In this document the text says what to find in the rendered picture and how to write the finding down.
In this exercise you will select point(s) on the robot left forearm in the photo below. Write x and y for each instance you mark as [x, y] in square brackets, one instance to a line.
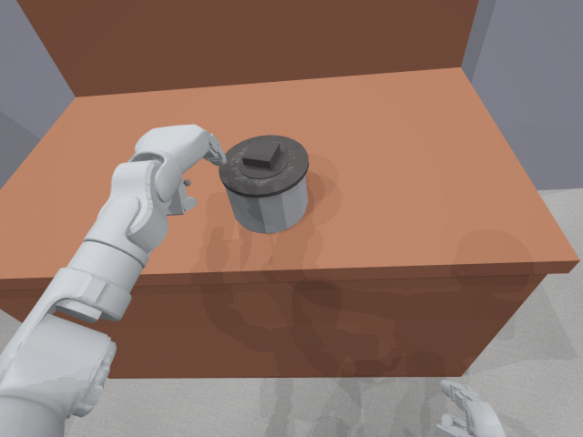
[99, 278]

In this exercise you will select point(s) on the knob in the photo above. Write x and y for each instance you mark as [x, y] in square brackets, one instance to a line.
[261, 154]

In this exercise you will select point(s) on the left robot upper arm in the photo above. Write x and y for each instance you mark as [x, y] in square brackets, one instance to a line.
[61, 371]

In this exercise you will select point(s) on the lid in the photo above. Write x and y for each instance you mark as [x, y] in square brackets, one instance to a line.
[289, 168]

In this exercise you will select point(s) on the table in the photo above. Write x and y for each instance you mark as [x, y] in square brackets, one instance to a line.
[423, 234]

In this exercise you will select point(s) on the robot right hand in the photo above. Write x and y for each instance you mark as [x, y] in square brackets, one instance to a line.
[481, 420]

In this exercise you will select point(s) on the pot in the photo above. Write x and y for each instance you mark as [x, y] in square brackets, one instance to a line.
[272, 214]

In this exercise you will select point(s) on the robot left hand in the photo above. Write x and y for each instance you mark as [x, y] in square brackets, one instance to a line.
[187, 144]

